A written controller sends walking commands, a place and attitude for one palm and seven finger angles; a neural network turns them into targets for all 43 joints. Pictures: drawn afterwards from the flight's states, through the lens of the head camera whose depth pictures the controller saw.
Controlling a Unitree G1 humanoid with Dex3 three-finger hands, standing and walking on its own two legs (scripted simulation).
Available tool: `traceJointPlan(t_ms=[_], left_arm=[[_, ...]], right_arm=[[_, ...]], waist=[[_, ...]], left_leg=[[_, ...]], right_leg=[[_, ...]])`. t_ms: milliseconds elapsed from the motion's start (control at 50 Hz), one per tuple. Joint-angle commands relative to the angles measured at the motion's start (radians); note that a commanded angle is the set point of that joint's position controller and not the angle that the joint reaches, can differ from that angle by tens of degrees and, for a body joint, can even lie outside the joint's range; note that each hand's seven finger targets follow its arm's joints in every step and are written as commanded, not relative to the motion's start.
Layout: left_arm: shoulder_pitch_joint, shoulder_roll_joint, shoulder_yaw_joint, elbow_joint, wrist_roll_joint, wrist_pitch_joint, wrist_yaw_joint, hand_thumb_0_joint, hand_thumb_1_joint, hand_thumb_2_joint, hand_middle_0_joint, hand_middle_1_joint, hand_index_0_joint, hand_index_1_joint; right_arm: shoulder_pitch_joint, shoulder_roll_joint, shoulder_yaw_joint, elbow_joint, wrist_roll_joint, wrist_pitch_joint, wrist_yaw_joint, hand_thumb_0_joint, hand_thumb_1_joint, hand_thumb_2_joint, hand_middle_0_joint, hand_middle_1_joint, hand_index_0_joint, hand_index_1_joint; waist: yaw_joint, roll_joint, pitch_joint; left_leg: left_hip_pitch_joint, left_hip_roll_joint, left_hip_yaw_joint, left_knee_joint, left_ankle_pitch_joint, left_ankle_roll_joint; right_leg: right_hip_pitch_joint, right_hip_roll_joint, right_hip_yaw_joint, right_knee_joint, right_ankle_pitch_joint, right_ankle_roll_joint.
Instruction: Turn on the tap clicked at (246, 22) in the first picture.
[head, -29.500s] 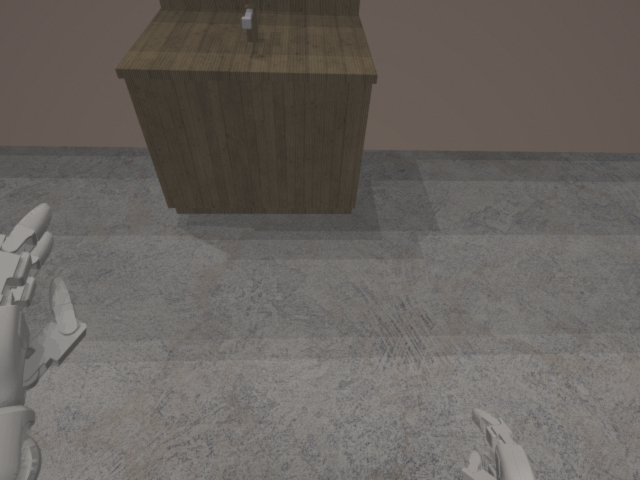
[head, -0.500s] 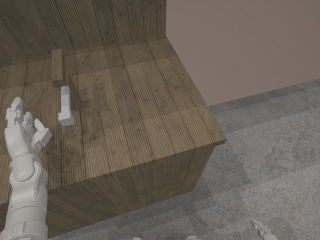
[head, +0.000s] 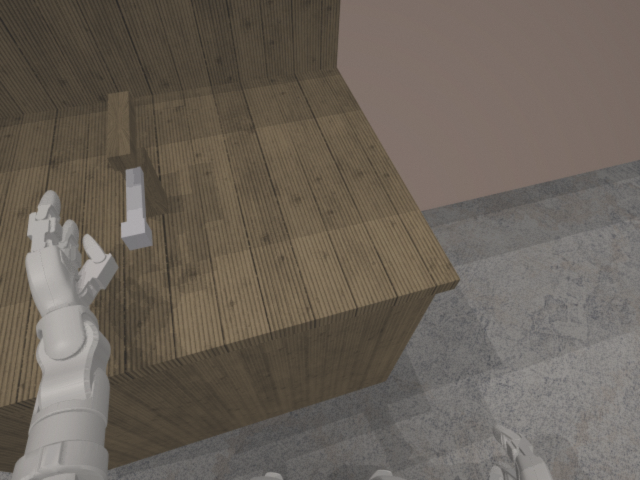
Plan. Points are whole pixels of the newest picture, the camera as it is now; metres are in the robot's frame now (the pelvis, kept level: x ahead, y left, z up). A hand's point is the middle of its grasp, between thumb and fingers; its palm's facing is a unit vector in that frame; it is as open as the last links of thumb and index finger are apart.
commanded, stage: reach beside the lever's end, fingers flat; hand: left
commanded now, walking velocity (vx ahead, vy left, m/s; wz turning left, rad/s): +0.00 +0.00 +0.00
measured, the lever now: (137, 234) +0.39 +0.26 +0.07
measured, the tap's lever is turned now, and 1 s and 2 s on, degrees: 0 0 0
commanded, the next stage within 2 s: push the lever round in 1.82 s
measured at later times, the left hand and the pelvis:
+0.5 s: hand (102, 268) +0.34 +0.29 +0.06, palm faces +0.55 -0.83 -0.07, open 7.8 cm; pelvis +0.00 -0.01 +0.00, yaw +0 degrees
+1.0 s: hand (90, 266) +0.34 +0.30 +0.07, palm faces +0.55 -0.83 -0.07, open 7.8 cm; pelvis -0.01 -0.01 -0.01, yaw +0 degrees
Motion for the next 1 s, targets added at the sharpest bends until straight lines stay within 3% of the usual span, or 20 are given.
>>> traceJointPlan(t_ms=[0, 80, 160, 240, 260, 280, 340, 380, 440, 480, 520, 580, 600, 660, 680, 720, 780, 860, 920, 980], left_arm=[[-0.184, 0.309, 0.124, -0.25, 0.019, -0.072, 0.05, 0.0, 0.9, 0.9, -0.15, -0.15, -0.15, -0.15], [-0.044, 0.314, 0.163, -0.269, 0.016, -0.065, 0.054, 0.0, 0.9, 0.9, -0.15, -0.15, -0.15, -0.15], [-0.028, 0.214, 0.086, -0.273, -0.015, -0.057, 0.009, 0.0, 0.9, 0.9, -0.15, -0.15, -0.15, -0.15], [-0.115, 0.174, 0.033, -0.284, -0.028, -0.074, -0.026, 0.0, 0.9, 0.9, -0.15, -0.15, -0.15, -0.15], [-0.131, 0.185, 0.038, -0.273, -0.029, -0.081, -0.028, 0.0, 0.9, 0.9, -0.15, -0.15, -0.15, -0.15], [-0.172, 0.204, 0.047, -0.296, -0.021, -0.094, -0.024, 0.0, 0.9, 0.9, -0.15, -0.15, -0.15, -0.15], [-0.279, 0.231, 0.041, -0.301, -0.005, -0.125, -0.011, 0.0, 0.9, 0.9, -0.15, -0.15, -0.15, -0.15], [-0.304, 0.289, 0.078, -0.314, 0.01, -0.141, 0.007, 0.0, 0.9, 0.9, -0.15, -0.15, -0.15, -0.15], [-0.306, 0.303, 0.08, -0.3, 0.019, -0.134, 0.021, 0.0, 0.9, 0.9, -0.15, -0.15, -0.15, -0.15], [-0.219, 0.359, 0.148, -0.265, 0.022, -0.109, 0.03, 0.0, 0.9, 0.9, -0.15, -0.15, -0.15, -0.15], [-0.151, 0.296, 0.104, -0.245, 0.01, -0.074, 0.022, 0.0, 0.9, 0.9, -0.15, -0.15, -0.15, -0.15], [-0.048, 0.287, 0.13, -0.173, -0.015, -0.019, 0.007, 0.0, 0.9, 0.9, -0.15, -0.15, -0.15, -0.15], [-0.039, 0.24, 0.1, -0.171, -0.028, -0.007, 0.002, 0.0, 0.9, 0.9, -0.15, -0.15, -0.15, -0.15], [-0.024, 0.241, 0.119, -0.146, -0.047, 0.004, -0.013, 0.0, 0.9, 0.9, -0.15, -0.15, -0.15, -0.15], [-0.022, 0.264, 0.144, -0.156, -0.041, -0.008, -0.011, 0.0, 0.9, 0.9, -0.15, -0.15, -0.15, -0.15], [-0.084, 0.255, 0.121, -0.199, -0.03, -0.042, -0.011, 0.0, 0.9, 0.9, -0.15, -0.15, -0.15, -0.15], [-0.231, 0.313, 0.144, -0.293, -0.005, -0.121, 0.004, 0.0, 0.9, 0.9, -0.15, -0.15, -0.15, -0.15], [-0.33, 0.297, 0.082, -0.338, 0.009, -0.196, -0.007, 0.0, 0.9, 0.9, -0.15, -0.15, -0.15, -0.15], [-0.308, 0.286, 0.057, -0.282, 0.007, -0.164, -0.028, 0.0, 0.9, 0.9, -0.15, -0.15, -0.15, -0.15], [-0.246, 0.318, 0.097, -0.158, -0.01, -0.076, -0.042, 0.0, 0.9, 0.9, -0.15, -0.15, -0.15, -0.15]], right_arm=[[0.026, -0.145, -0.053, -0.12, -0.011, -0.02, 0.004, 0.0, -0.9, -0.9, 0.2, 0.3, 0.2, 0.3], [0.027, -0.141, -0.059, -0.138, -0.008, -0.006, 0.019, 0.0, -0.9, -0.9, 0.2, 0.3, 0.2, 0.3], [0.024, -0.146, -0.064, -0.141, 0.003, -0.006, 0.022, 0.0, -0.9, -0.9, 0.2, 0.3, 0.2, 0.3], [0.014, -0.151, -0.063, -0.121, 0.009, -0.023, 0.008, 0.0, -0.9, -0.9, 0.2, 0.3, 0.2, 0.3], [0.014, -0.155, -0.063, -0.113, 0.008, -0.028, 0.003, 0.0, -0.9, -0.9, 0.2, 0.3, 0.2, 0.3], [0.006, -0.153, -0.062, -0.105, 0.008, -0.03, -0.002, 0.0, -0.9, -0.9, 0.2, 0.3, 0.2, 0.3], [0.0, -0.152, -0.058, -0.091, 0.0, -0.04, -0.01, 0.0, -0.9, -0.9, 0.2, 0.3, 0.2, 0.3], [-0.004, -0.151, -0.056, -0.083, -0.003, -0.04, -0.016, 0.0, -0.9, -0.9, 0.2, 0.3, 0.2, 0.3], [-0.006, -0.147, -0.051, -0.09, -0.009, -0.038, -0.015, 0.0, -0.9, -0.9, 0.2, 0.3, 0.2, 0.3], [0.002, -0.148, -0.053, -0.089, -0.01, -0.029, -0.013, 0.0, -0.9, -0.9, 0.2, 0.3, 0.2, 0.3], [0.007, -0.142, -0.05, -0.113, -0.005, -0.023, -0.003, 0.0, -0.9, -0.9, 0.2, 0.3, 0.2, 0.3], [0.012, -0.148, -0.05, -0.124, 0.004, -0.013, 0.001, 0.0, -0.9, -0.9, 0.2, 0.3, 0.2, 0.3], [0.019, -0.147, -0.049, -0.135, 0.006, -0.011, 0.005, 0.0, -0.9, -0.9, 0.2, 0.3, 0.2, 0.3], [0.014, -0.157, -0.053, -0.145, 0.013, -0.007, 0.006, 0.0, -0.9, -0.9, 0.2, 0.3, 0.2, 0.3], [0.011, -0.154, -0.052, -0.141, 0.014, -0.006, 0.006, 0.0, -0.9, -0.9, 0.2, 0.3, 0.2, 0.3], [0.014, -0.154, -0.053, -0.143, 0.011, -0.012, 0.009, 0.0, -0.9, -0.9, 0.2, 0.3, 0.2, 0.3], [0.01, -0.148, -0.058, -0.114, 0.001, -0.02, 0.002, 0.0, -0.9, -0.9, 0.2, 0.3, 0.2, 0.3], [0.001, -0.143, -0.055, -0.087, -0.01, -0.041, -0.007, 0.0, -0.9, -0.9, 0.2, 0.3, 0.2, 0.3], [0.0, -0.15, -0.052, -0.08, -0.004, -0.04, -0.017, 0.0, -0.9, -0.9, 0.2, 0.3, 0.2, 0.3], [0.003, -0.159, -0.047, -0.08, 0.009, -0.028, -0.028, 0.0, -0.9, -0.9, 0.2, 0.3, 0.2, 0.3]], waist=[[0.03, 0.073, -0.369], [0.052, 0.075, -0.348], [0.018, 0.011, -0.267], [-0.013, 0.02, -0.217], [-0.018, -0.006, -0.213], [-0.02, 0.045, -0.218], [-0.036, 0.042, -0.254], [-0.023, 0.085, -0.287], [-0.014, 0.096, -0.349], [0.017, 0.132, -0.369], [0.025, 0.093, -0.361], [0.042, 0.053, -0.302], [0.029, -0.02, -0.28], [0.025, -0.097, -0.209], [0.034, -0.053, -0.192], [0.017, -0.027, -0.202], [-0.011, 0.051, -0.248], [-0.036, 0.136, -0.324], [-0.037, 0.118, -0.332], [-0.017, 0.087, -0.288]], left_leg=[[0.111, 0.018, -0.019, -0.116, 0.399, -0.037], [0.1, 0.026, -0.007, -0.113, 0.482, -0.033], [0.083, 0.029, 0.002, -0.123, 0.431, -0.023], [0.082, 0.025, -0.007, -0.121, 0.326, -0.016], [0.072, 0.024, -0.013, -0.12, 0.299, -0.015], [0.081, 0.024, -0.014, -0.114, 0.283, -0.015], [0.069, 0.018, -0.021, -0.101, 0.213, -0.012], [0.08, 0.017, -0.026, -0.102, 0.204, -0.015], [0.09, 0.012, -0.023, -0.1, 0.241, -0.019], [0.096, 0.013, -0.019, -0.102, 0.302, -0.027], [0.091, 0.015, -0.014, -0.115, 0.347, -0.028], [0.057, 0.016, -0.005, -0.13, 0.345, -0.018], [0.043, 0.016, -0.003, -0.135, 0.337, -0.013], [-0.009, 0.015, 0.008, -0.135, 0.264, 0.004], [-0.008, 0.014, 0.007, -0.137, 0.256, 0.005], [0.002, 0.014, 0.006, -0.131, 0.245, 0.005], [0.031, 0.018, 0.0, -0.1, 0.228, 0.009], [0.075, 0.015, -0.008, -0.076, 0.209, 0.001], [0.081, 0.015, -0.015, -0.087, 0.207, -0.004], [0.046, 0.014, -0.017, -0.114, 0.187, -0.004]], right_leg=[[0.296, -0.009, 0.048, -0.055, 0.293, 0.003], [0.339, -0.005, 0.054, -0.056, 0.38, -0.002], [0.309, -0.002, 0.05, -0.078, 0.371, 0.004], [0.237, -0.004, 0.049, -0.089, 0.268, 0.005], [0.225, -0.003, 0.048, -0.088, 0.239, 0.006], [0.208, -0.007, 0.052, -0.084, 0.217, 0.004], [0.182, -0.01, 0.057, -0.073, 0.149, 0.008], [0.191, -0.011, 0.06, -0.068, 0.13, 0.005], [0.23, -0.01, 0.061, -0.058, 0.165, 0.005], [0.268, -0.011, 0.061, -0.056, 0.217, 0.001], [0.301, -0.01, 0.055, -0.063, 0.269, 0.002], [0.326, -0.007, 0.056, -0.085, 0.3, 0.003], [0.329, -0.008, 0.051, -0.091, 0.315, 0.008], [0.314, -0.012, 0.064, -0.112, 0.281, 0.017], [0.306, -0.011, 0.066, -0.112, 0.264, 0.013], [0.275, -0.009, 0.067, -0.101, 0.236, 0.013], [0.238, -0.008, 0.08, -0.08, 0.201, 0.012], [0.204, -0.008, 0.083, -0.055, 0.158, 0.007], [0.209, -0.009, 0.073, -0.058, 0.155, 0.005], [0.228, -0.012, 0.067, -0.086, 0.142, 0.006]])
